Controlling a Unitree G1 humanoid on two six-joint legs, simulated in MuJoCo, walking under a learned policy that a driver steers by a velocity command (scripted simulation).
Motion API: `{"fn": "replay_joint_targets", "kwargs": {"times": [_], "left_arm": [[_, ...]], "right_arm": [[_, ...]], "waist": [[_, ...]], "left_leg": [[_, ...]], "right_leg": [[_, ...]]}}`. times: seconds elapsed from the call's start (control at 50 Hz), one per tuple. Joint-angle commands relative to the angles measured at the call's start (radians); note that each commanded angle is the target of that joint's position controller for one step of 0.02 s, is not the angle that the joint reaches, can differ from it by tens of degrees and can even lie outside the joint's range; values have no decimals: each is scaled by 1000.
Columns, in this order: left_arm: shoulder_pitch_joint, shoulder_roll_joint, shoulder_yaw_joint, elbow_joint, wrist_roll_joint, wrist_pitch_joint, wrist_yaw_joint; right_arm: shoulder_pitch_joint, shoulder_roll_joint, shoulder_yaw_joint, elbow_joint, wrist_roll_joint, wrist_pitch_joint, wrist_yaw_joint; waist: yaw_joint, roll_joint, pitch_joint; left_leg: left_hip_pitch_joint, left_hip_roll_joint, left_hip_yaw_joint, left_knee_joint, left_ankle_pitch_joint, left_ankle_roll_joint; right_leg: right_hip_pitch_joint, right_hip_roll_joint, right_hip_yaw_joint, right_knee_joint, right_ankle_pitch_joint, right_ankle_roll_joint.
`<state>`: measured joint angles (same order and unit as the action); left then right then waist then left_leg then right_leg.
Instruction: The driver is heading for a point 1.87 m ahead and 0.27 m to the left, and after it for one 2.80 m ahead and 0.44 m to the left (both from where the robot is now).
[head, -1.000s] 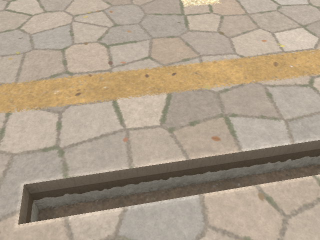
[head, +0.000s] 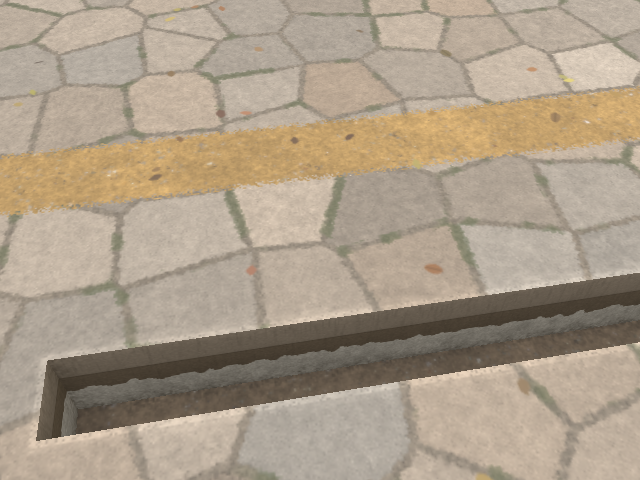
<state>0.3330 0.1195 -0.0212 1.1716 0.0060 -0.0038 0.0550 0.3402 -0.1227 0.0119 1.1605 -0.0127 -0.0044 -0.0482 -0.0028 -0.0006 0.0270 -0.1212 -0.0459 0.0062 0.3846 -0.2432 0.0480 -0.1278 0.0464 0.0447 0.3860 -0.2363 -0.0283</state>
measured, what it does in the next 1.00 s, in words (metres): stands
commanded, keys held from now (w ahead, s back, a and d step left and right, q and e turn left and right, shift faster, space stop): no key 1.00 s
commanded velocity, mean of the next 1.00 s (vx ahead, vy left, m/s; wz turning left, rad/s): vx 0.00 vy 0.00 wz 0.00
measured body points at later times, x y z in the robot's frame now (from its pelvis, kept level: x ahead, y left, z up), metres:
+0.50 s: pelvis +0.00 +0.01 +0.00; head +0.00 +0.01 +0.45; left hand -0.05 +0.21 -0.16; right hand -0.05 -0.20 -0.16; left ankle -0.02 +0.09 -0.74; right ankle -0.02 -0.11 -0.74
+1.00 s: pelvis +0.00 +0.01 +0.00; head +0.01 +0.02 +0.45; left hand -0.05 +0.21 -0.17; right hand -0.05 -0.19 -0.16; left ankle -0.02 +0.09 -0.74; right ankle -0.02 -0.11 -0.74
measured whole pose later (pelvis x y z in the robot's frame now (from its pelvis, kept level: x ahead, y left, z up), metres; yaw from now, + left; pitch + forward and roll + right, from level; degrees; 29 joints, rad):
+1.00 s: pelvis +0.00 +0.01 +0.00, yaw +0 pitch -1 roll +0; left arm 0.36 0.11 -0.02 1.17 0.00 0.00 0.05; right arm 0.37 -0.11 0.01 1.14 -0.01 -0.02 -0.05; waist 0.00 -0.01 0.02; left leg -0.13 -0.07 0.02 0.38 -0.24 0.07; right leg -0.14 0.02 0.05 0.40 -0.24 0.00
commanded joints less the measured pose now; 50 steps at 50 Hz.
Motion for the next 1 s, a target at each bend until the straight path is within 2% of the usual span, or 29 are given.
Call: {"fn": "replay_joint_targets", "kwargs": {"times": [0.02, 1.0], "left_arm": [[92, 64, 8, 2, 0, -2, 1], [125, 44, 8, 2, -1, -1, 1]], "right_arm": [[90, -68, -9, -1, 1, -4, -1], [124, -52, -10, -16, 0, -14, -1]], "waist": [[0, 0, 70], [1, 1, 77]], "left_leg": [[-32, 126, -108, -67, 148, 19], [-38, 128, -116, -79, 167, 28]], "right_leg": [[-50, -114, 90, -57, 149, -29], [-60, -117, 74, -36, 128, -12]]}}
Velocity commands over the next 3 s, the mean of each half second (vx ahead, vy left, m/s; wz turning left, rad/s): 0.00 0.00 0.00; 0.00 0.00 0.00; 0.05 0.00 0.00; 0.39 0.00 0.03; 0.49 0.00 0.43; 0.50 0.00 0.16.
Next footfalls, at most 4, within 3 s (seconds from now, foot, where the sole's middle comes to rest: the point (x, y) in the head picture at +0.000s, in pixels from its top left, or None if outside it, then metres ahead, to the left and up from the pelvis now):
1.72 right None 0.14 -0.12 -0.78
2.22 left None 0.47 0.02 -0.78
2.72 right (367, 429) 0.63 -0.07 -0.78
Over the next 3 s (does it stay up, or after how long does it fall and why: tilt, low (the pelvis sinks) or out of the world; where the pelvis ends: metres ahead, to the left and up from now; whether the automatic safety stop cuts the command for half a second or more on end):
stays up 0.74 0.05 -0.02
